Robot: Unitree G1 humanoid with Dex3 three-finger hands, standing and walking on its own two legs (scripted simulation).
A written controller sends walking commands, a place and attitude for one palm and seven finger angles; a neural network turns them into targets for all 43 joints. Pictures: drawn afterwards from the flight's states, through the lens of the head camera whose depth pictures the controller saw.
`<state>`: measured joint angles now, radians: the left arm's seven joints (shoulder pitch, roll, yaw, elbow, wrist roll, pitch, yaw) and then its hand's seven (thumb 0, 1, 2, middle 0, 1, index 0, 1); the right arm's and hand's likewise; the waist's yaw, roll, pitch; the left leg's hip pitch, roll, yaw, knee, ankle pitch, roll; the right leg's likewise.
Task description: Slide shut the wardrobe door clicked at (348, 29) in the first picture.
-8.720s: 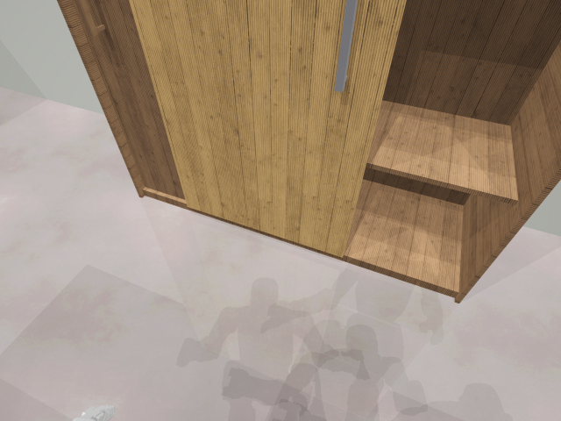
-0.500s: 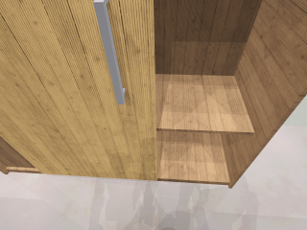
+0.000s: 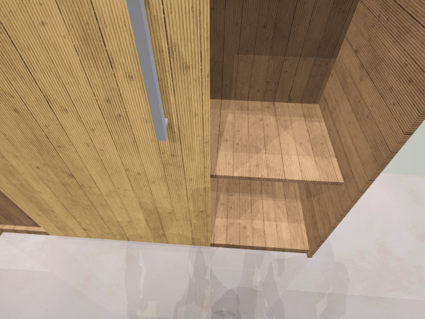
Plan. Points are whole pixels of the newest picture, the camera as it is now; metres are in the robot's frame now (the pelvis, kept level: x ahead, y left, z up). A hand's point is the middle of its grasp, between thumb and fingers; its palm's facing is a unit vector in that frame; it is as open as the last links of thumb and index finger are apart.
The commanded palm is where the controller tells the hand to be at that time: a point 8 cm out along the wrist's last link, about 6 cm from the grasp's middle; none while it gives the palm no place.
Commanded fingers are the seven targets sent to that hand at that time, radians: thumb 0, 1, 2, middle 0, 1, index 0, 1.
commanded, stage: come to a stop and stand still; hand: left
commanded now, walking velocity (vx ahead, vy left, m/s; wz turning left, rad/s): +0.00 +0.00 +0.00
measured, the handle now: (153, 76) +0.51 +0.15 +0.20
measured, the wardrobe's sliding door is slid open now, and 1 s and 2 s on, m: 0.47 0.47 0.47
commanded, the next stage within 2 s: look again from close up in 0.92 s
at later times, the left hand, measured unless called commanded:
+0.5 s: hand out of the picture -0.01 +0.23 -0.18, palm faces +0.00 -0.98 -0.19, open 7.4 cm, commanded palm none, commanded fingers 0.00 0.90 0.90 -0.20 -0.30 -0.20 -0.30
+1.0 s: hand out of the picture -0.02 +0.23 -0.18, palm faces +0.01 -0.98 -0.18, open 7.4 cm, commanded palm none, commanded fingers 0.00 0.90 0.90 -0.20 -0.30 -0.20 -0.30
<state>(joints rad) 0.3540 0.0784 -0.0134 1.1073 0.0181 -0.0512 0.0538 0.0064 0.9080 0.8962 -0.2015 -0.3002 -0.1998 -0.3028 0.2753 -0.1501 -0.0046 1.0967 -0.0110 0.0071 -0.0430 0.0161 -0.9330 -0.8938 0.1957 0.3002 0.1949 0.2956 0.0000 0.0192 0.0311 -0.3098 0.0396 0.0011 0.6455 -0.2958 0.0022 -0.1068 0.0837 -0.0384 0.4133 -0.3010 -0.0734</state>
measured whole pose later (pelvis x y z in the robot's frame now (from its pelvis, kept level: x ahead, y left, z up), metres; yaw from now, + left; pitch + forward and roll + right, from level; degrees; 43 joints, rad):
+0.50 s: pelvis -0.01 +0.05 +0.00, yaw +0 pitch +1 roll +0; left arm 0.33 0.17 -0.02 1.05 0.01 0.00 0.03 0.00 0.91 0.90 -0.20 -0.30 -0.20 -0.30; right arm 0.31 -0.15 0.02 1.07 -0.02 -0.02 -0.02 0.00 -0.92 -0.89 0.20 0.30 0.20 0.30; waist 0.00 -0.02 0.00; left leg -0.25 -0.06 0.06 0.46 -0.23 0.07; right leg -0.17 0.00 -0.01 0.47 -0.31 0.00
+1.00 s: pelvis +0.00 +0.06 +0.00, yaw +0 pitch +0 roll +0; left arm 0.33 0.16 -0.02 1.11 0.01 0.00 0.04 0.00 0.91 0.90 -0.20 -0.30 -0.20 -0.30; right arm 0.26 -0.16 0.02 1.12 -0.01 -0.03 -0.04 0.00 -0.91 -0.89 0.20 0.30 0.20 0.30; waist 0.01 -0.03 0.01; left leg -0.20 -0.08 0.06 0.42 -0.22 0.09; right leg -0.13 -0.02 0.00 0.44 -0.32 0.01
